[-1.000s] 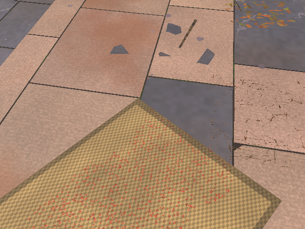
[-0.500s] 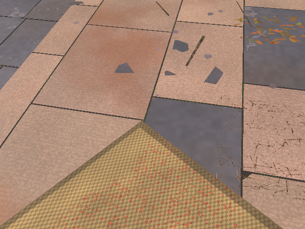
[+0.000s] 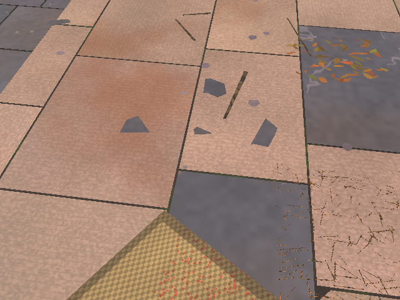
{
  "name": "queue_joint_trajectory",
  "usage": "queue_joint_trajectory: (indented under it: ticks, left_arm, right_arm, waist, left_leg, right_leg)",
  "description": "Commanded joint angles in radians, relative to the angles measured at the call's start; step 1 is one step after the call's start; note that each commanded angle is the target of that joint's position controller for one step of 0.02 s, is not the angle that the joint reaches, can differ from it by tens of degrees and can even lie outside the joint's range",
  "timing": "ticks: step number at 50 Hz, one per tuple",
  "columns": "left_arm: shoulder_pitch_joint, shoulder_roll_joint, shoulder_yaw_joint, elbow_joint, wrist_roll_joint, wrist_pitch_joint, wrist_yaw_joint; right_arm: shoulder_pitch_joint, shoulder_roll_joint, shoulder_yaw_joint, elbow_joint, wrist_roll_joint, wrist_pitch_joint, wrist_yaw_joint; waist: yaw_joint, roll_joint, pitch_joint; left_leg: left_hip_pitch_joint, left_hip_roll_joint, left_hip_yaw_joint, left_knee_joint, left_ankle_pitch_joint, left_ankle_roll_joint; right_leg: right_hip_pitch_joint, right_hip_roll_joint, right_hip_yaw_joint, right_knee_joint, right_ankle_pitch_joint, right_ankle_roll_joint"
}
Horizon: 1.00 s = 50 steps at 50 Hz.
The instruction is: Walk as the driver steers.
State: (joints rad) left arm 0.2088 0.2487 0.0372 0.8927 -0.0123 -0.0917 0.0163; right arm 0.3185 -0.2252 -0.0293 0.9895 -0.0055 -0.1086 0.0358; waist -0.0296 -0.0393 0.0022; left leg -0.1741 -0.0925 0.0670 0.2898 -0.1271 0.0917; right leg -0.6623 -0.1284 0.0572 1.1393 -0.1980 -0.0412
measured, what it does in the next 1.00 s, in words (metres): walks ahead: right foot, then left foot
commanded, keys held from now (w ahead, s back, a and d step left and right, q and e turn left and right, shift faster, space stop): w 0.90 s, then w+e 0.10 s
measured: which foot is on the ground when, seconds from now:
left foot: down 0.00-0.32, up 0.34-0.84, down 0.86-1.00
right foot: up 0.00-0.28, down 0.30-0.88, up 0.90-1.00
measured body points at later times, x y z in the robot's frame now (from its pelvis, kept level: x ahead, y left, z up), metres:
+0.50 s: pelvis +0.28 -0.08 +0.00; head +0.29 -0.10 +0.45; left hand +0.33 +0.18 -0.12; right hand +0.37 -0.35 -0.14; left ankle +0.28 +0.08 -0.66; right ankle +0.30 -0.16 -0.74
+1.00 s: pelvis +0.55 -0.01 -0.01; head +0.58 +0.00 +0.44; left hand +0.59 +0.25 -0.15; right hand +0.67 -0.28 -0.13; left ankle +0.61 +0.07 -0.74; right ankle +0.47 -0.17 -0.65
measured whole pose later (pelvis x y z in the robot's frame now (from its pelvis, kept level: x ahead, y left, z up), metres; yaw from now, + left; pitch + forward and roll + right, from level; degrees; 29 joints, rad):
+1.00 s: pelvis +0.55 -0.01 -0.01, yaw +0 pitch +1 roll +0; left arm 0.31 0.25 0.05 0.97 -0.03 -0.09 0.01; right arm 0.17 -0.24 -0.05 0.91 0.00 -0.10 0.03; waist 0.00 -0.03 0.03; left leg -0.34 -0.02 0.08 0.46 -0.15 0.06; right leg -0.43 -0.05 0.04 1.19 -0.35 -0.05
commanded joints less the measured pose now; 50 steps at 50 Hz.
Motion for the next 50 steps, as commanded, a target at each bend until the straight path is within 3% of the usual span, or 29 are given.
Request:
queue_joint_trajectory:
  ticks: [1, 5, 10, 12, 13, 14, 15, 16, 17, 18, 19, 20, 21, 23, 26, 32, 37, 40, 41, 42, 43, 44, 45, 46, 47, 48, 50]
  left_arm:
    - [0.034, 0.046, 0.014, -0.042, 0.013, 0.003, 0.007]
    - [-0.128, 0.029, 0.007, -0.085, 0.003, -0.009, -0.006]
    - [-0.249, 0.043, 0.003, -0.134, -0.010, -0.018, -0.037]
    - [-0.227, 0.065, 0.009, -0.140, -0.010, -0.027, -0.047]
    - [-0.173, 0.083, 0.019, -0.129, -0.009, -0.031, -0.048]
    - [-0.047, 0.118, 0.040, -0.092, -0.007, -0.033, -0.045]
    - [0.157, 0.189, 0.068, -0.039, -0.002, -0.035, -0.038]
    - [0.294, 0.305, 0.097, -0.012, 0.015, -0.027, -0.035]
    - [0.310, 0.230, 0.075, -0.008, 0.013, -0.026, -0.039]
    - [0.219, 0.167, 0.054, -0.023, 0.007, -0.028, -0.039]
    - [0.118, 0.130, 0.040, -0.048, 0.005, -0.026, -0.039]
    - [0.049, 0.098, 0.030, -0.059, 0.009, -0.024, -0.045]
    - [0.019, 0.074, 0.022, -0.059, 0.014, -0.027, -0.049]
    - [0.036, 0.071, 0.022, -0.036, 0.017, -0.031, -0.053]
    - [0.092, 0.109, 0.033, -0.003, 0.018, -0.033, -0.040]
    - [0.177, 0.127, 0.033, 0.035, 0.006, -0.017, -0.015]
    - [0.247, 0.135, 0.040, 0.082, -0.003, 0.002, -0.007]
    - [0.226, 0.152, 0.050, 0.086, -0.005, 0.015, -0.001]
    - [0.205, 0.162, 0.053, 0.082, -0.005, 0.019, -0.001]
    - [0.183, 0.155, 0.049, 0.077, -0.002, 0.025, -0.001]
    - [0.175, 0.129, 0.037, 0.062, 0.007, 0.026, -0.002]
    - [0.288, 0.025, 0.006, 0.050, 0.012, 0.009, -0.013]
    - [0.287, 0.016, -0.001, 0.065, 0.003, -0.018, -0.020]
    - [0.204, 0.107, 0.024, 0.043, -0.030, -0.034, -0.024]
    - [0.127, 0.127, 0.028, 0.019, -0.043, -0.038, -0.019]
    - [0.088, 0.118, 0.033, 0.013, -0.031, -0.030, -0.011]
    - [0.135, 0.078, 0.042, 0.029, -0.021, 0.006, -0.002]
  right_arm:
    - [-0.040, -0.132, -0.021, -0.054, 0.001, -0.018, -0.020]
    - [0.041, -0.160, -0.025, -0.038, 0.017, -0.005, -0.035]
    - [0.114, -0.170, -0.032, -0.005, 0.027, 0.016, -0.038]
    - [0.104, -0.182, -0.038, -0.003, 0.027, 0.027, -0.040]
    - [0.085, -0.189, -0.040, -0.007, 0.027, 0.032, -0.041]
    - [0.066, -0.178, -0.035, -0.013, 0.022, 0.038, -0.041]
    - [0.057, -0.139, -0.018, -0.033, 0.008, 0.038, -0.040]
    - [0.159, -0.024, 0.017, -0.051, 0.004, 0.017, -0.031]
    - [0.162, -0.055, 0.014, -0.036, 0.020, -0.011, -0.025]
    - [0.070, -0.154, -0.013, -0.062, 0.047, -0.026, -0.022]
    - [0.002, -0.163, -0.016, -0.081, 0.049, -0.028, -0.025]
    - [-0.033, -0.150, -0.019, -0.085, 0.035, -0.022, -0.031]
    - [-0.026, -0.136, -0.025, -0.084, 0.025, -0.008, -0.036]
    - [0.011, -0.089, -0.023, -0.072, 0.021, 0.019, -0.038]
    - [-0.060, -0.091, -0.029, -0.102, 0.013, 0.030, -0.043]
    - [-0.282, -0.064, -0.023, -0.167, 0.016, 0.020, -0.030]
    - [-0.406, -0.069, -0.017, -0.216, 0.026, 0.009, -0.004]
    - [-0.381, -0.094, -0.025, -0.223, 0.027, -0.001, 0.010]
    - [-0.321, -0.116, -0.036, -0.209, 0.026, -0.004, 0.009]
    - [-0.190, -0.149, -0.057, -0.168, 0.024, -0.004, 0.005]
    - [-0.001, -0.207, -0.082, -0.115, 0.020, -0.003, -0.004]
    - [0.145, -0.306, -0.107, -0.088, 0.000, 0.004, -0.011]
    - [0.151, -0.255, -0.088, -0.083, 0.011, 0.008, -0.009]
    - [0.073, -0.197, -0.069, -0.093, 0.017, 0.005, -0.010]
    - [-0.021, -0.158, -0.057, -0.117, 0.016, 0.004, -0.012]
    - [-0.095, -0.121, -0.046, -0.124, 0.008, -0.001, -0.008]
    - [-0.143, -0.079, -0.036, -0.114, -0.007, -0.013, -0.003]
  waist:
    - [0.046, 0.077, 0.055]
    - [-0.012, 0.077, 0.054]
    - [-0.048, 0.091, 0.082]
    - [-0.022, 0.104, 0.068]
    - [0.015, 0.115, 0.040]
    - [0.080, 0.107, -0.032]
    - [0.157, 0.056, -0.176]
    - [0.143, -0.192, -0.324]
    - [0.148, -0.224, -0.390]
    - [0.130, -0.151, -0.242]
    - [0.100, -0.079, -0.155]
    - [0.071, -0.021, -0.089]
    - [0.038, -0.032, -0.056]
    - [0.011, -0.042, -0.036]
    - [0.012, -0.016, 0.003]
    - [0.071, -0.019, 0.050]
    - [0.101, -0.021, 0.097]
    - [0.065, -0.037, 0.071]
    - [0.029, -0.053, 0.030]
    - [-0.041, -0.050, -0.045]
    - [-0.114, -0.015, -0.170]
    - [-0.094, 0.202, -0.334]
    - [-0.091, 0.291, -0.415]
    - [-0.086, 0.227, -0.274]
    - [-0.058, 0.155, -0.162]
    - [-0.023, 0.090, -0.083]
    - [0.036, 0.135, -0.037]
  left_leg:
    - [-0.105, 0.279, -0.207, -0.206, 0.071, 0.171]
    - [-0.015, 0.264, -0.160, -0.190, 0.085, 0.127]
    - [0.145, 0.327, -0.178, -0.119, 0.059, 0.113]
    - [0.189, 0.351, -0.192, -0.064, 0.109, 0.097]
    - [0.191, 0.344, -0.183, -0.002, 0.224, 0.084]
    - [0.172, 0.298, -0.143, 0.148, 0.389, 0.061]
    - [0.033, 0.236, -0.086, 0.417, 0.364, 0.026]
    - [-0.393, 0.068, -0.010, 0.831, -0.007, -0.055]
    - [-0.542, 0.042, -0.164, 0.999, -0.419, -0.046]
    - [-0.627, 0.106, -0.187, 1.061, -0.363, -0.023]
    - [-0.610, 0.164, -0.156, 1.031, -0.264, -0.016]
    - [-0.569, 0.198, -0.139, 0.965, -0.191, -0.021]
    - [-0.508, 0.229, -0.142, 0.904, -0.142, -0.025]
    - [-0.444, 0.234, -0.126, 0.859, -0.097, -0.038]
    - [-0.529, 0.240, -0.121, 0.746, 0.007, -0.061]
    - [-0.529, 0.204, -0.082, 0.399, 0.239, -0.071]
    - [-0.559, 0.184, -0.079, 0.271, 0.185, -0.046]
    - [-0.467, 0.156, -0.059, 0.229, 0.080, -0.011]
    - [-0.359, 0.124, -0.031, 0.222, 0.055, 0.005]
    - [-0.178, 0.086, 0.000, 0.208, 0.059, 0.027]
    - [0.115, 0.144, -0.067, 0.239, 0.086, 0.070]
    - [0.540, 0.410, -0.496, 0.208, -0.039, 0.222]
    - [0.603, 0.494, -0.808, 0.032, -0.128, 0.263]
    - [0.482, 0.470, -0.687, 0.013, -0.180, 0.205]
    - [0.316, 0.443, -0.529, -0.009, -0.137, 0.164]
    - [0.156, 0.402, -0.415, -0.054, -0.079, 0.138]
    - [-0.002, 0.342, -0.271, -0.120, -0.020, 0.101]
  right_leg:
    - [-0.022, -0.042, 0.001, -0.140, 0.160, 0.028]
    - [0.008, 0.003, -0.037, -0.430, 0.305, 0.036]
    - [0.007, 0.032, -0.043, -0.582, 0.217, 0.017]
    - [0.064, 0.049, -0.052, -0.623, 0.135, -0.011]
    - [0.151, 0.073, -0.073, -0.643, 0.106, -0.028]
    - [0.318, 0.108, -0.100, -0.665, 0.098, -0.053]
    - [0.610, 0.026, -0.009, -0.637, 0.123, -0.107]
    - [1.023, -0.227, 0.422, -0.693, 0.014, -0.263]
    - [1.071, -0.283, 0.688, -0.834, -0.067, -0.300]
    - [0.949, -0.250, 0.551, -0.842, -0.072, -0.242]
    - [0.801, -0.211, 0.401, -0.859, 0.003, -0.208]
    - [0.668, -0.166, 0.300, -0.898, 0.074, -0.191]
    - [0.579, -0.126, 0.224, -0.934, 0.115, -0.171]
    - [0.501, -0.091, 0.148, -0.979, 0.192, -0.177]
    - [0.515, -0.089, 0.086, -1.005, 0.310, -0.189]
    - [0.565, -0.063, 0.007, -1.034, 0.259, -0.155]
    - [0.714, -0.120, 0.012, -0.987, 0.253, -0.149]
    - [0.768, -0.143, 0.011, -0.908, 0.394, -0.128]
    - [0.763, -0.133, -0.001, -0.841, 0.551, -0.116]
    - [0.732, -0.091, -0.035, -0.690, 0.695, -0.095]
    - [0.581, -0.036, -0.073, -0.449, 0.620, -0.062]
    - [0.162, 0.118, -0.116, -0.032, 0.213, 0.013]
    - [-0.001, 0.189, 0.025, 0.160, -0.358, 0.015]
    - [-0.094, 0.127, 0.079, 0.241, -0.328, -0.010]
    - [-0.095, 0.068, 0.047, 0.215, -0.236, -0.024]
    - [-0.049, 0.026, 0.032, 0.146, -0.153, -0.024]
    - [0.072, -0.017, 0.048, 0.057, -0.070, -0.025]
